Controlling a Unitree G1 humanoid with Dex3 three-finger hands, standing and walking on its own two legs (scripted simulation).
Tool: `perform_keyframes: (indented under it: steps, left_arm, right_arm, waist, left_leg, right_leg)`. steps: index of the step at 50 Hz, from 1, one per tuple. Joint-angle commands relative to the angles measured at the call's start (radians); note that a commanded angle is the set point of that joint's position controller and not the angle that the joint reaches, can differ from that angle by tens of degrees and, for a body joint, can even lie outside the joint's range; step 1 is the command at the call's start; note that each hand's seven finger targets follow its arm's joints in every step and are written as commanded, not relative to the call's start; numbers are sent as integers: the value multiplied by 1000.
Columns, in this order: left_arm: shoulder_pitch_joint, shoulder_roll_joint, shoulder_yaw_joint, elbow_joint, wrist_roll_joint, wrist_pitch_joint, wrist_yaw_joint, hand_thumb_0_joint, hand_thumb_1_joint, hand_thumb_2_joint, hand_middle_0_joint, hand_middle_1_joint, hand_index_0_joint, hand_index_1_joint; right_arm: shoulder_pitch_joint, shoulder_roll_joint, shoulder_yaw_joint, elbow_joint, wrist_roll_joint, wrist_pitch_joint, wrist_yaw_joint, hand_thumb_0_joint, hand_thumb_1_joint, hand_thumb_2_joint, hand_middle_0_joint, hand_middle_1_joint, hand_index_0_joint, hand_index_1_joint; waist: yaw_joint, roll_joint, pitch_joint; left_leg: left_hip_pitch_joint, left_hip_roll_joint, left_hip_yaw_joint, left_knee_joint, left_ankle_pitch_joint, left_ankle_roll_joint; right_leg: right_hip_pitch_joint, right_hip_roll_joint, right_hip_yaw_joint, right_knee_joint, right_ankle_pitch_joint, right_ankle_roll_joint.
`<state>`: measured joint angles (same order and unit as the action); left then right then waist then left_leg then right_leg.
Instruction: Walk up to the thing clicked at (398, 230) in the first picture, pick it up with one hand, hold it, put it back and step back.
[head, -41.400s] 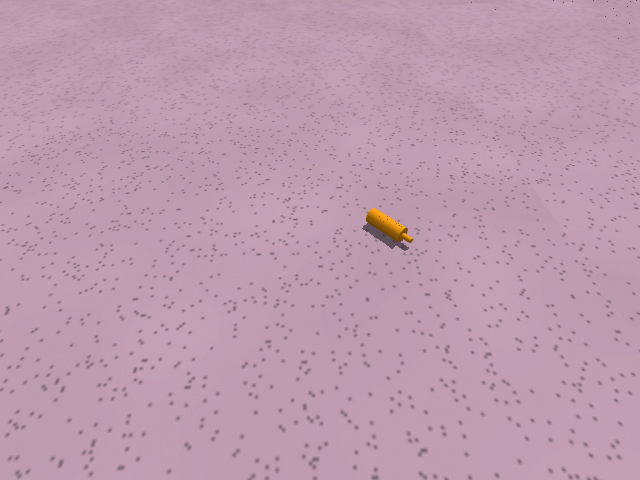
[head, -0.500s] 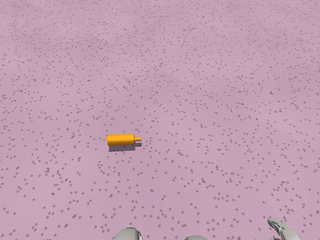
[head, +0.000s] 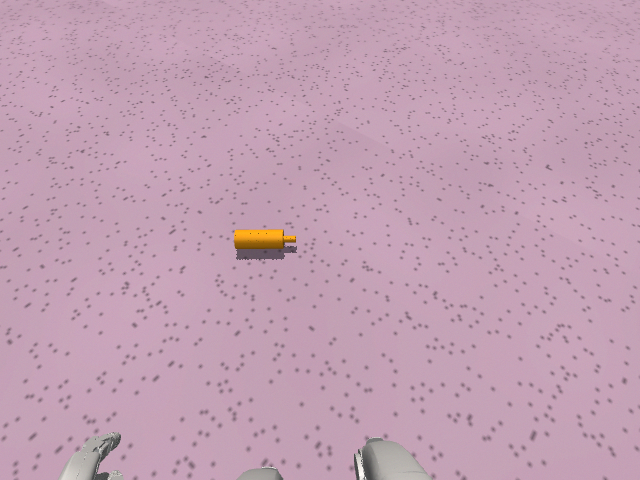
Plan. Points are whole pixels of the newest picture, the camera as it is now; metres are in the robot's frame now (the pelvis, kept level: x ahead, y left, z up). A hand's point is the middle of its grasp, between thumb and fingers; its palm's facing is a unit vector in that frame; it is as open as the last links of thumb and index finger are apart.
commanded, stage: step back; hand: left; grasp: from above
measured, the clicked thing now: (266, 239) +0.96 +0.21 -0.72
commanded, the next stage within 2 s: stand in 1.32 s
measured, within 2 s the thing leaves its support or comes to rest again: neither
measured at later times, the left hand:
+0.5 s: hand out of the picture -0.08 +0.28 -0.13, palm faces +0.04 -0.90 -0.42, open 7.3 cm
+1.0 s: hand out of the picture -0.01 +0.24 -0.13, palm faces +0.03 -0.93 -0.37, open 7.3 cm
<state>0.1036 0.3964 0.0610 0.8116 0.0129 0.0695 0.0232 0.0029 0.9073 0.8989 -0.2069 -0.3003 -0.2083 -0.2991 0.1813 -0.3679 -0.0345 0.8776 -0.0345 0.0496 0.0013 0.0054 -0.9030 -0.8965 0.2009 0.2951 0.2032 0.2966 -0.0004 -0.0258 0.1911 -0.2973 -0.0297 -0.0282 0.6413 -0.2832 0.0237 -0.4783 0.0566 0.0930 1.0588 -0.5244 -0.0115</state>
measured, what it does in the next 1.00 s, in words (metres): steps on the spot: right foot, then left foot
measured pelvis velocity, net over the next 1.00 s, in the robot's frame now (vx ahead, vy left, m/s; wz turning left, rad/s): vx -0.09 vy -0.02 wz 0.03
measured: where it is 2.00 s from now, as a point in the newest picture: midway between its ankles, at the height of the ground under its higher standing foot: outside the picture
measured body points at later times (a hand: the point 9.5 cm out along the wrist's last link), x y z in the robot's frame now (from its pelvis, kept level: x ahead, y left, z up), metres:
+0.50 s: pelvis -0.13 -0.01 +0.00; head -0.12 -0.02 +0.45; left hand -0.08 +0.32 -0.10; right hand -0.08 -0.34 -0.13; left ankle -0.12 +0.12 -0.72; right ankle -0.10 -0.14 -0.72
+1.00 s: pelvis -0.09 -0.02 +0.01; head -0.08 -0.04 +0.45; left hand -0.02 +0.29 -0.11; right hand -0.02 -0.34 -0.13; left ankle -0.08 +0.12 -0.70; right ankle -0.06 -0.13 -0.72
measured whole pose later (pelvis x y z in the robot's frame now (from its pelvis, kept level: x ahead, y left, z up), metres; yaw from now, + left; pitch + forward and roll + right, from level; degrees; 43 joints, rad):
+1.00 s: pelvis -0.09 -0.02 +0.01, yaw +2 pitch -3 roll +0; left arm 0.17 0.34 0.04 0.97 0.04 -0.05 -0.02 0.00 0.91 0.90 -0.21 -0.30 -0.21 -0.30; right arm 0.23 -0.39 -0.05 1.00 -0.02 0.00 0.00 0.00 -0.91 -0.90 0.20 0.29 0.20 0.30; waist 0.02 0.04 0.07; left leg -0.35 0.00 -0.06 0.81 -0.46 0.01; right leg -0.27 -0.01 -0.04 0.60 -0.28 -0.02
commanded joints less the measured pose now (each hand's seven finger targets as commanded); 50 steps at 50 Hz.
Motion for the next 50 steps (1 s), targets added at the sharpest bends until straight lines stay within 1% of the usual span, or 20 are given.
perform_keyframes:
  steps: [1,6,8,9,10,11,14,20,24,25,27,28,32,36,39,40,41,42,43,50]
  left_arm:
    - [86,189,67,-42,-7,-21,5,0,900,900,-200,-300,-200,-300]
    - [97,166,55,-12,10,-54,-8,0,900,900,-200,-300,-200,-300]
    - [191,158,56,57,18,-72,-5,0,900,900,-200,-300,-200,-300]
    - [190,199,71,68,33,-81,-1,0,900,900,-200,-300,-200,-300]
    - [171,300,98,42,46,-88,1,0,900,900,-200,-300,-200,-300]
    - [87,393,113,12,48,-84,1,0,900,900,-200,-300,-200,-300]
    - [-55,265,82,-11,32,-99,6,0,900,900,-200,-300,-200,-300]
    - [87,271,95,41,44,-107,-11,0,900,900,-200,-300,-200,-300]
    - [63,265,69,43,32,-84,-26,0,900,900,-200,-300,-200,-300]
    - [80,211,49,40,36,-79,-28,0,900,900,-200,-300,-200,-300]
    - [-4,198,47,18,15,-83,-26,0,900,900,-200,-300,-200,-300]
    - [-30,245,56,23,21,-89,-27,0,900,900,-200,-300,-200,-300]
    - [92,216,53,80,13,-98,-45,0,900,900,-200,-300,-200,-300]
    - [67,192,54,79,15,-102,-51,0,900,900,-200,-300,-200,-300]
    - [160,169,58,140,17,-120,-32,0,900,900,-200,-300,-200,-300]
    - [165,206,71,138,27,-126,-22,0,900,900,-200,-300,-200,-300]
    - [181,285,83,124,35,-136,-13,0,900,900,-200,-300,-200,-300]
    - [120,330,87,104,32,-133,-16,0,900,900,-200,-300,-200,-300]
    - [65,313,87,83,26,-134,-16,0,900,900,-200,-300,-200,-300]
    - [-19,238,52,85,12,-130,-15,0,900,900,-200,-300,-200,-300]
  right_arm:
    - [-91,-270,-77,-110,-4,-36,-29,0,-900,-900,200,300,200,300]
    - [-27,-271,-84,-96,-8,-20,-19,0,-900,-900,200,300,200,300]
    - [-49,-279,-82,-86,2,-3,-13,0,-900,-900,200,300,200,300]
    - [-19,-220,-64,-79,3,0,-10,0,-900,-900,200,300,200,300]
    - [-40,-163,-46,-106,9,-8,-9,0,-900,-900,200,300,200,300]
    - [-111,-216,-69,-108,6,-2,-24,0,-900,-900,200,300,200,300]
    - [-7,-232,-76,-34,20,-13,-14,0,-900,-900,200,300,200,300]
    - [-34,-216,-69,-29,-5,-43,14,0,-900,-900,200,300,200,300]
    - [82,-200,-81,42,2,-71,18,0,-900,-900,200,300,200,300]
    - [139,-215,-95,66,-5,-80,11,0,-900,-900,200,300,200,300]
    - [149,-386,-127,45,-16,-87,5,0,-900,-900,200,300,200,300]
    - [105,-363,-123,33,-8,-96,4,0,-900,-900,200,300,200,300]
    - [46,-286,-98,23,-5,-106,-2,0,-900,-900,200,300,200,300]
    - [42,-284,-98,14,-10,-92,3,0,-900,-900,200,300,200,300]
    - [-7,-215,-69,2,5,-69,4,0,-900,-900,200,300,200,300]
    - [31,-156,-47,-1,9,-67,1,0,-900,-900,200,300,200,300]
    - [30,-112,-35,-16,15,-70,-2,0,-900,-900,200,300,200,300]
    - [26,-194,-62,10,6,-61,-15,0,-900,-900,200,300,200,300]
    - [71,-227,-73,34,10,-62,-15,0,-900,-900,200,300,200,300]
    - [98,-175,-58,100,5,-74,-4,0,-900,-900,200,300,200,300]
  waist:
    - [45,152,-190]
    - [-11,207,-249]
    - [37,182,-265]
    - [28,76,-241]
    - [48,-175,-191]
    - [87,-224,-130]
    - [-14,-37,-59]
    - [78,-158,-84]
    - [8,-124,-132]
    - [-21,-11,-164]
    - [-63,208,-113]
    - [-53,96,-48]
    - [-11,161,-108]
    - [-19,215,-99]
    - [54,110,-149]
    - [60,-5,-162]
    - [70,-183,-167]
    - [62,-112,-136]
    - [34,-65,-108]
    - [2,-125,-169]
  left_leg:
    - [-11,278,-211,-210,401,207]
    - [124,251,-222,-191,105,179]
    - [38,215,-164,-111,28,134]
    - [-123,152,-132,-4,-110,83]
    - [-355,-21,-79,151,-235,3]
    - [-214,-3,-165,330,-302,-28]
    - [-205,-46,-170,472,-119,-33]
    - [-205,17,-62,135,-214,-50]
    - [136,-16,64,-218,-101,-8]
    - [276,-1,2,-281,-96,1]
    - [174,392,-656,-491,-706,212]
    - [96,384,-623,-487,-614,226]
    - [96,247,-305,-402,-311,151]
    - [-6,241,-240,-370,-273,152]
    - [-146,172,-129,-146,-168,88]
    - [-239,108,-86,-18,-203,49]
    - [-326,-26,-46,189,-257,-3]
    - [-220,12,-92,294,-320,-8]
    - [-206,40,-113,330,-284,-12]
    - [25,50,27,10,-116,-24]
  right_leg:
    - [69,11,49,141,-4,0]
    - [161,-27,-67,-382,16,12]
    - [341,-9,-114,-691,190,-17]
    - [431,-65,28,-715,171,-31]
    - [401,-286,397,-794,-78,-106]
    - [50,-492,570,-868,-207,-261]
    - [67,-303,239,-762,-10,-163]
    - [252,-309,243,-779,-276,-160]
    - [130,-249,95,-689,-141,-123]
    - [43,-194,25,-537,-128,-94]
    - [-198,-69,-71,-152,-55,-6]
    - [-162,-96,15,-102,12,-15]
    - [-44,-105,-56,-186,112,-3]
    - [113,-84,-98,-348,121,2]
    - [421,-36,-122,-601,261,-7]
    - [510,-94,2,-655,207,-19]
    - [462,-334,402,-812,-13,-98]
    - [265,-455,500,-860,-194,-202]
    - [239,-447,467,-832,-174,-234]
    - [170,-291,82,-655,366,-142]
